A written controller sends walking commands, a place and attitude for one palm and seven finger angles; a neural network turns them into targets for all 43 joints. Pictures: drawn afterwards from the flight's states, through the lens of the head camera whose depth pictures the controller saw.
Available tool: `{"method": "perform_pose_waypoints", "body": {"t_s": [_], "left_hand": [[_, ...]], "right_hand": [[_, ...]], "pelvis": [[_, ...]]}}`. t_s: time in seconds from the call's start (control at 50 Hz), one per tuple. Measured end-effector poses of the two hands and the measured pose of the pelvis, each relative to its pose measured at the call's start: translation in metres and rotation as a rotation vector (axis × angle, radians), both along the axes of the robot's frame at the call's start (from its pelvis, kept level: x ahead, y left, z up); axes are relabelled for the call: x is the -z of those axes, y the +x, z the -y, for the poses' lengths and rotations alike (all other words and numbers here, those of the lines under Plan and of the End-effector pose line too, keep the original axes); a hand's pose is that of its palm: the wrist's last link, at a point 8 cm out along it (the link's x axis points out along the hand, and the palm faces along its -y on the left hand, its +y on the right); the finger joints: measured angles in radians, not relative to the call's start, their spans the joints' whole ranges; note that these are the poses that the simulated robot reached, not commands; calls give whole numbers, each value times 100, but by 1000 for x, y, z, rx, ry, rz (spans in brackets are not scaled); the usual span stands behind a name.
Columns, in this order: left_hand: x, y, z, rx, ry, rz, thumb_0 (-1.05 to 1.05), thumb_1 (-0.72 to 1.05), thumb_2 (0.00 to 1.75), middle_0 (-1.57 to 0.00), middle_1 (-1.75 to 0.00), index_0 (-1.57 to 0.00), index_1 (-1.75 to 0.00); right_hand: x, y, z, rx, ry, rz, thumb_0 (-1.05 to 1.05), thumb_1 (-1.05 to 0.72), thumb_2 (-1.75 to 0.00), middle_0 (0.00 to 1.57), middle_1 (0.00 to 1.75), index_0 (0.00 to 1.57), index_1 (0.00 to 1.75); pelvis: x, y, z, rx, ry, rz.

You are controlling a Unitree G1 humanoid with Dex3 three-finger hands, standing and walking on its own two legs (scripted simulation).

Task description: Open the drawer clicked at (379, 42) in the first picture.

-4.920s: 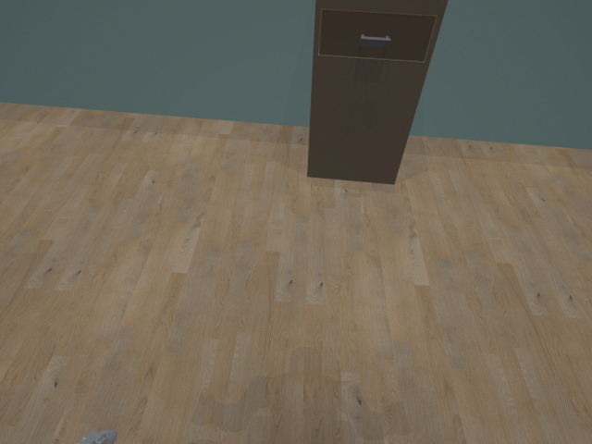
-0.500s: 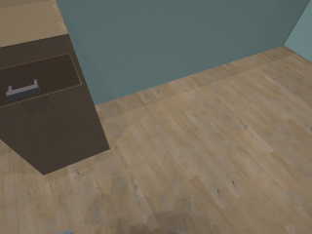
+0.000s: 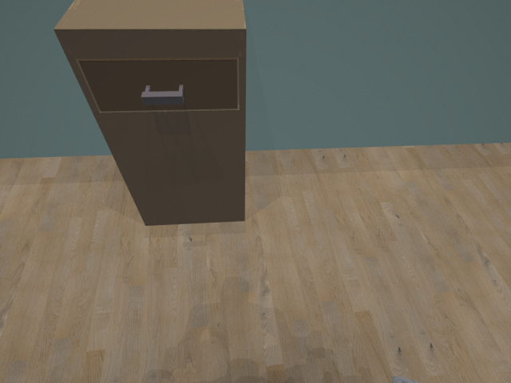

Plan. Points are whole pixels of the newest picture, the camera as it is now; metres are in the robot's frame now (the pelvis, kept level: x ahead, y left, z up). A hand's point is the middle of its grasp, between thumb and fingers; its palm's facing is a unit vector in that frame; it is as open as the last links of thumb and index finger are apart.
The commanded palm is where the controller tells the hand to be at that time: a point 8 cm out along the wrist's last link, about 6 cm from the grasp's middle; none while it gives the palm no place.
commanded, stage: turn to face it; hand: left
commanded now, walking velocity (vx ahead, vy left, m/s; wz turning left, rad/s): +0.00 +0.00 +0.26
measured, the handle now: (163, 93) +0.80 +0.33 -0.04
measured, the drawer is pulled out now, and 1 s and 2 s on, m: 0.00 0.00 0.00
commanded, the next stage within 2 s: take the last steps up to it in 0.06 s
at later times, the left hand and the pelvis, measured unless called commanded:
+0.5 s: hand out of the picture +0.03 +0.18 -0.15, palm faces +0.15 -0.96 -0.23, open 7.4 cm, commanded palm none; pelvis +0.00 -0.01 +0.01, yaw +6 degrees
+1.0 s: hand out of the picture +0.00 +0.19 -0.17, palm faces +0.24 -0.96 -0.12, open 7.4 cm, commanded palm none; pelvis +0.13 +0.06 +0.00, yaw +6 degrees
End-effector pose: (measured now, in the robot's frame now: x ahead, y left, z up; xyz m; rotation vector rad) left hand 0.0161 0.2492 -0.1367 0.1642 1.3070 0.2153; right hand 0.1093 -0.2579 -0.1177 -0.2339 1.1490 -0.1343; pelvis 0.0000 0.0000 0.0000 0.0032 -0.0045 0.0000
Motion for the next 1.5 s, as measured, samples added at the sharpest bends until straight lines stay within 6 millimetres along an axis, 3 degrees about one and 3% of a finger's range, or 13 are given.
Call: {"method": "perform_pose_waypoints", "body": {"t_s": [0.1, 0.24, 0.44, 0.54, 0.64, 0.74, 0.84, 0.92, 1.02, 1.12, 1.2, 1.38, 1.5], "left_hand": [[5, -29, -27, -60, 6, -80, 1, 90, 90, -21, -30, -20, -30], [-11, -28, -34, -73, 15, -34, 1, 91, 90, -20, -30, -20, -30], [-17, 8, 10, -15, 14, 89, 1, 91, 90, -20, -30, -20, -30], [-22, -10, 35, -92, 0, 85, 0, 92, 90, -21, -30, -20, -30], [-22, -46, 54, -145, -42, -57, 0, 92, 90, -21, -30, -20, -30], [-20, -74, 69, -210, -100, -188, 1, 91, 90, -21, -30, -20, -30], [-16, -85, 68, -272, -152, -298, 1, 91, 90, -21, -30, -20, -30], [-2, -75, 49, -294, -187, -367, 1, 90, 90, -21, -30, -20, -30], [8, -12, 2, -224, -162, -321, 1, 91, 90, -21, -30, -20, -30], [2, 100, -46, -142, -86, -99, 1, 91, 90, -20, -30, -20, -30], [-10, 185, -65, -93, -42, 64, 1, 91, 90, -20, -30, -19, -30], [-23, 321, -49, 28, 6, 193, 0, 91, 90, -20, -30, -19, -30], [-15, 338, -20, 16, -12, 150, 0, 91, 90, -20, -30, -20, -30]], "right_hand": [[-10, 3, -29, -50, -13, 29, 0, -91, -89, 20, 30, 20, 30], [-8, -21, -48, -49, 24, -12, 0, -91, -89, 21, 30, 21, 30], [27, -87, -22, 32, 84, -150, 0, -92, -89, 21, 30, 21, 30], [26, -97, -9, 18, 95, -258, 0, -92, -89, 20, 30, 20, 30], [17, -74, -7, 17, 90, -252, 0, -91, -89, 20, 30, 20, 30], [15, -31, -21, -23, 83, -244, 0, -91, -89, 20, 30, 20, 30], [15, 41, -55, -94, 79, -180, 0, -92, -90, 20, 30, 20, 30], [18, 109, -90, -146, 60, -62, 0, -92, -89, 20, 30, 20, 30], [10, 145, -119, -110, 68, 34, 0, -92, -89, 20, 30, 20, 30], [-2, 153, -114, -37, 40, 41, -3, -96, -89, 21, 30, 21, 30], [1, 145, -109, -18, 41, -39, -3, -95, -89, 20, 30, 21, 30], [29, 119, -96, 83, 107, -272, -1, -92, -89, 20, 30, 20, 30], [34, 140, -83, 89, 108, -358, 0, -91, -89, 20, 30, 20, 30]], "pelvis": [[-4, -8, -13, -22, -5, 10], [-14, -14, -19, -48, -12, 12], [-5, -6, 5, -75, 26, 20], [-12, 10, 14, -100, 22, 33], [-19, 29, 14, -121, 20, 30], [-18, 53, 3, -138, 6, 20], [-12, 82, -20, -146, -7, 8], [3, 111, -47, -137, -18, 4], [1, 137, -67, -101, 0, 19], [-11, 165, -76, -93, 9, 16], [-15, 189, -77, -90, 17, 16], [-5, 254, -55, -78, 32, 19], [-3, 286, -42, -83, 5, 18]]}}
